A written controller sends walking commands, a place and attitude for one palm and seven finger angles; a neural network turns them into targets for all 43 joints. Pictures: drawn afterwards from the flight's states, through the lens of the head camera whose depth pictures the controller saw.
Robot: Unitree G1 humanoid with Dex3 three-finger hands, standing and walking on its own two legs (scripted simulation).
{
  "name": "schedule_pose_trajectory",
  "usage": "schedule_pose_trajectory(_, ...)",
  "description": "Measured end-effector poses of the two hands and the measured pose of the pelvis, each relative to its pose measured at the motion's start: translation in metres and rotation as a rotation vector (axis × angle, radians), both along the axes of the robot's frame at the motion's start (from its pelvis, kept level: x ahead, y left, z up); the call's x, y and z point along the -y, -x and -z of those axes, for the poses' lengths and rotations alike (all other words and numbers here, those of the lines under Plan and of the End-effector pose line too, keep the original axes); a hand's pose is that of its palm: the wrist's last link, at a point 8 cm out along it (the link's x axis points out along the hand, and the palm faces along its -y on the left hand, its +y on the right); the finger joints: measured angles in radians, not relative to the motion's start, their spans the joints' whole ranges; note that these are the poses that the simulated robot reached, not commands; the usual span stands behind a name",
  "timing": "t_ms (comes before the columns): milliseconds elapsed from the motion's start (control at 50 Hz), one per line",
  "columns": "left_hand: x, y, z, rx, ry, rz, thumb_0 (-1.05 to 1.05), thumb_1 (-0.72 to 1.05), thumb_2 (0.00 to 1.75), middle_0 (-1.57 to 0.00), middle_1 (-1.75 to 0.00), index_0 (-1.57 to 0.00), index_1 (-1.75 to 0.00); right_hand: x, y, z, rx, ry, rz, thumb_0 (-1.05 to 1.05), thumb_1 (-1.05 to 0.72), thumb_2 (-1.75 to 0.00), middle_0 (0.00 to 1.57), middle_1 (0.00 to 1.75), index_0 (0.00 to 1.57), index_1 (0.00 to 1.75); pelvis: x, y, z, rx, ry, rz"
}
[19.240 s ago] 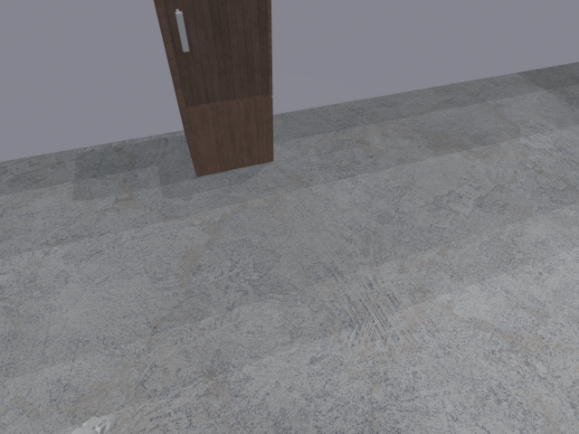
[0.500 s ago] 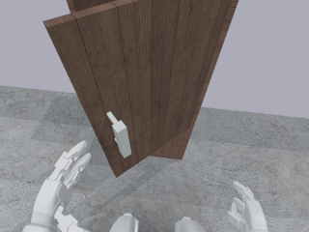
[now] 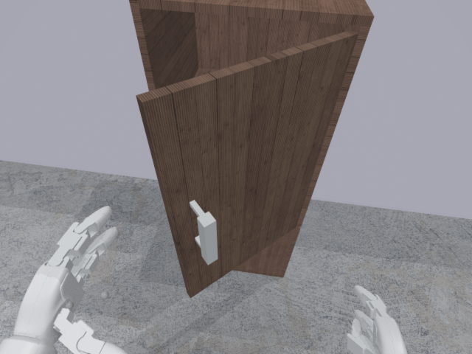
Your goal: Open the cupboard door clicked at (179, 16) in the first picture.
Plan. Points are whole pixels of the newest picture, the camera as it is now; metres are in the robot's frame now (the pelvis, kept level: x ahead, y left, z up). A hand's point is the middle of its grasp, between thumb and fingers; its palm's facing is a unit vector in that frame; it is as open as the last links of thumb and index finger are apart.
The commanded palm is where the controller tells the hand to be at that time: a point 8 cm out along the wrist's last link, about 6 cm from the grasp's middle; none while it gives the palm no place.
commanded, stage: draw the hand back to the body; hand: left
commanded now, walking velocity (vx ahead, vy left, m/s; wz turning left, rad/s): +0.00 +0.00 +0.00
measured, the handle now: (202, 232) +0.33 +0.09 +0.02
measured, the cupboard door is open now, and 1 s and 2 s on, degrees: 44 44 44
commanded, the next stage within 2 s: step back with the hand held close in 1.04 s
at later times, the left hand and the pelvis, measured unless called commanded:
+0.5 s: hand (41, 238) +0.21 +0.25 +0.18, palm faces +0.38 -0.84 -0.39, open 11.0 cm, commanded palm +0.16 +0.30 +0.20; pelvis +0.02 +0.01 +0.05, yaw -1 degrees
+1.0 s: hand (41, 228) +0.21 +0.24 +0.20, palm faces +0.42 -0.82 -0.39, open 7.5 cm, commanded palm +0.16 +0.28 +0.22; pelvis +0.02 -0.02 +0.06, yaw -1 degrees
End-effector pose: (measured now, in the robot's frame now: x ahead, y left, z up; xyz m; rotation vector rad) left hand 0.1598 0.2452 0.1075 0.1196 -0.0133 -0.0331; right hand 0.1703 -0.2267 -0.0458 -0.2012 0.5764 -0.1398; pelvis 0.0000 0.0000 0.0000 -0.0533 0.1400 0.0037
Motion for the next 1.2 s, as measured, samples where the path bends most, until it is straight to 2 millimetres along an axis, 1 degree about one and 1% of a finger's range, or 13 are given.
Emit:
schedule_pose_trajectory(60, -0.006, -0.001, -0.011, -0.033, -0.097, -0.115, -0.01, -0.40, 0.35, -0.15, -0.31, -0.16, -0.30, -0.006, -0.003, -0.008, 0.002, 0.005, 0.007, 0.01, -0.90, -0.90, 0.20, 0.30, 0.20, 0.30, -0.003, -0.002, -0.008, 0.021, -0.007, 0.006)
schedule_pose_trajectory(180, -0.020, 0.005, -0.023, -0.108, -0.197, -0.284, -0.01, -0.23, 0.42, -0.16, -0.31, -0.17, -0.30, -0.020, -0.006, -0.015, -0.016, -0.012, 0.003, 0.01, -0.90, -0.90, 0.20, 0.30, 0.20, 0.30, -0.009, -0.007, -0.023, 0.061, -0.016, 0.010)
schedule_pose_trajectory(260, -0.031, 0.004, -0.040, -0.085, -0.245, -0.348, -0.01, -0.09, 0.48, -0.17, -0.31, -0.17, -0.30, -0.028, -0.008, -0.016, -0.040, -0.014, -0.025, 0.01, -0.90, -0.90, 0.20, 0.30, 0.20, 0.30, -0.012, -0.012, -0.031, 0.089, -0.021, 0.007)
schedule_pose_trajectory(340, -0.039, -0.001, -0.061, -0.027, -0.274, -0.392, -0.01, 0.04, 0.53, -0.17, -0.31, -0.18, -0.30, -0.031, -0.012, -0.017, -0.054, -0.017, -0.046, 0.01, -0.90, -0.90, 0.20, 0.30, 0.20, 0.30, -0.014, -0.017, -0.038, 0.117, -0.025, 0.006)
schedule_pose_trajectory(420, -0.044, -0.008, -0.077, 0.019, -0.288, -0.413, 0.00, 0.18, 0.59, -0.18, -0.31, -0.18, -0.30, -0.031, -0.017, -0.020, -0.056, -0.021, -0.052, 0.01, -0.90, -0.90, 0.20, 0.30, 0.20, 0.30, -0.014, -0.021, -0.044, 0.140, -0.030, 0.011)
schedule_pose_trajectory(520, -0.048, -0.013, -0.092, 0.060, -0.303, -0.423, 0.00, 0.35, 0.67, -0.18, -0.31, -0.19, -0.30, -0.025, -0.023, -0.027, -0.051, -0.015, -0.053, 0.01, -0.90, -0.90, 0.20, 0.30, 0.20, 0.30, -0.011, -0.024, -0.049, 0.162, -0.034, 0.018)
schedule_pose_trajectory(720, -0.053, -0.013, -0.131, 0.193, -0.353, -0.472, 0.01, 0.69, 0.82, -0.20, -0.31, -0.21, -0.30, -0.010, -0.032, -0.033, -0.046, -0.007, -0.058, 0.01, -0.90, -0.90, 0.20, 0.30, 0.20, 0.30, -0.001, -0.024, -0.055, 0.190, -0.038, 0.021)
schedule_pose_trajectory(780, -0.051, -0.012, -0.129, 0.185, -0.343, -0.482, 0.01, 0.77, 0.85, -0.20, -0.31, -0.21, -0.30, -0.006, -0.031, -0.032, -0.057, -0.014, -0.054, 0.01, -0.90, -0.90, 0.20, 0.30, 0.20, 0.30, 0.002, -0.023, -0.056, 0.194, -0.039, 0.023)
schedule_pose_trajectory(860, -0.043, -0.012, -0.114, 0.123, -0.312, -0.475, 0.01, 0.83, 0.88, -0.20, -0.31, -0.21, -0.30, 0.001, -0.026, -0.029, -0.079, -0.015, -0.047, 0.01, -0.90, -0.90, 0.20, 0.30, 0.20, 0.30, 0.007, -0.021, -0.057, 0.196, -0.042, 0.024)
schedule_pose_trajectory(920, -0.036, -0.010, -0.109, 0.101, -0.304, -0.462, 0.01, 0.86, 0.89, -0.20, -0.31, -0.21, -0.30, 0.005, -0.022, -0.028, -0.090, -0.008, -0.043, 0.01, -0.90, -0.90, 0.20, 0.30, 0.20, 0.30, 0.011, -0.020, -0.057, 0.199, -0.043, 0.023)
schedule_pose_trajectory(980, -0.031, -0.008, -0.112, 0.114, -0.313, -0.455, 0.01, 0.87, 0.89, -0.20, -0.31, -0.21, -0.30, 0.009, -0.019, -0.027, -0.091, -0.007, -0.037, 0.01, -0.90, -0.90, 0.20, 0.30, 0.20, 0.30, 0.014, -0.020, -0.057, 0.204, -0.042, 0.022)
schedule_pose_trajectory(1080, -0.029, -0.005, -0.122, 0.154, -0.333, -0.463, 0.01, 0.88, 0.90, -0.21, -0.31, -0.21, -0.30, 0.014, -0.018, -0.026, -0.083, -0.013, -0.031, 0.01, -0.90, -0.90, 0.20, 0.30, 0.20, 0.30, 0.019, -0.019, -0.057, 0.215, -0.042, 0.022)
schedule_pose_trajectory(1200, -0.028, -0.006, -0.123, 0.153, -0.336, -0.465, 0.01, 0.89, 0.90, -0.21, -0.31, -0.21, -0.30, 0.018, -0.016, -0.026, -0.081, -0.024, -0.024, 0.01, -0.90, -0.90, 0.20, 0.30, 0.20, 0.30, 0.022, -0.014, -0.058, 0.213, -0.041, 0.022)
